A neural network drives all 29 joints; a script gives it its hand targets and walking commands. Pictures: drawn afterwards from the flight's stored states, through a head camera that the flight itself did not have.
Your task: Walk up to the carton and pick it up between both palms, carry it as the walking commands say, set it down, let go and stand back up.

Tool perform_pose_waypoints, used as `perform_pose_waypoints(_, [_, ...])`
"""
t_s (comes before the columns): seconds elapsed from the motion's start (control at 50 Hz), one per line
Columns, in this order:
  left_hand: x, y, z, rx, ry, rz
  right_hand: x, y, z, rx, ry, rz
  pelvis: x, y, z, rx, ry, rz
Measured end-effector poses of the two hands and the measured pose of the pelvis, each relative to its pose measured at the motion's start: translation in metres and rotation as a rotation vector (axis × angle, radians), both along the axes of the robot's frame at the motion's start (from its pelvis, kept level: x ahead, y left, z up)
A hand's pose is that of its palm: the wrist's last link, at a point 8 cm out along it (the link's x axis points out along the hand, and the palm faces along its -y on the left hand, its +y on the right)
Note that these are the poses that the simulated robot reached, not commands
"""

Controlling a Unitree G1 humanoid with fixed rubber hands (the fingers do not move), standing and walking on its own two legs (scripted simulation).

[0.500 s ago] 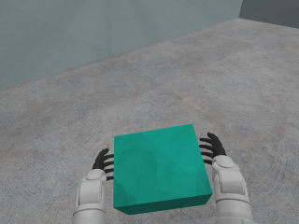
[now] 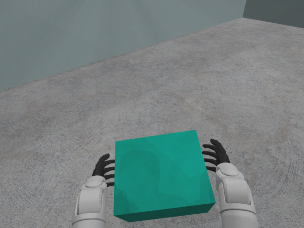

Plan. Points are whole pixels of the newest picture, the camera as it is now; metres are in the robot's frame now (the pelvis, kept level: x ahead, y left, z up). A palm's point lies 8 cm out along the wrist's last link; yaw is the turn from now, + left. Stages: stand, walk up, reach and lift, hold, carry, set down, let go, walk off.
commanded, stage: hold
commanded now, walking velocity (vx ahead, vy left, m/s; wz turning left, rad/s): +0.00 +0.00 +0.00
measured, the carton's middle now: (161, 177) +0.32 +0.00 -0.04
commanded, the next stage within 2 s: carry in 0.26 s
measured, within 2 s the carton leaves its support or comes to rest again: neither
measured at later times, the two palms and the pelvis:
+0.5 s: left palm (115, 163) +0.32 +0.13 +0.05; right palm (231, 152) +0.32 -0.19 +0.07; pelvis +0.03 -0.03 -0.01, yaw -2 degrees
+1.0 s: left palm (186, 148) +0.33 -0.07 +0.08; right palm out of the picture +0.33 -0.39 +0.09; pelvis +0.09 -0.22 -0.02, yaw -3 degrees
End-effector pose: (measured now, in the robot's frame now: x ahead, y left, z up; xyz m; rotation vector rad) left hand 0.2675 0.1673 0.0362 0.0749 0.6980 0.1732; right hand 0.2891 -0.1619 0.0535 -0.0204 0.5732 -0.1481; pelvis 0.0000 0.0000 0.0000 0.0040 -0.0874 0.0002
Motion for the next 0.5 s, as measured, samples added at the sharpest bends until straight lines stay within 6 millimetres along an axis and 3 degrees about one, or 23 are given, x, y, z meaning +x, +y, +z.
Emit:
perform_pose_waypoints(0.16, [0.01,0.005,0.003,0.006,-0.002,-0.003,0.007,0.005,0.001,0.009,0.002,-0.003,-0.003,0.002,-0.002,0.002,-0.005,-0.001])
perform_pose_waypoints(0.36, [0.023,0.001,0.004,-0.035,-0.039,0.014,0.02,0.002,0.008,0.003,-0.04,-0.017,0.009,0.0,-0.009,-0.003,0.073,0.006])
perform_pose_waypoints(0.42, [0.032,-0.007,0.003,-0.038,-0.038,0.01,0.026,-0.006,0.011,-0.002,-0.043,-0.033,0.019,-0.007,-0.013,-0.006,0.111,-0.026])
perform_pose_waypoints(0.5, [0.049,-0.037,0.01,-0.057,-0.039,-0.003,0.033,-0.031,0.019,-0.032,-0.05,-0.116,0.032,-0.026,-0.013,-0.026,0.166,-0.033])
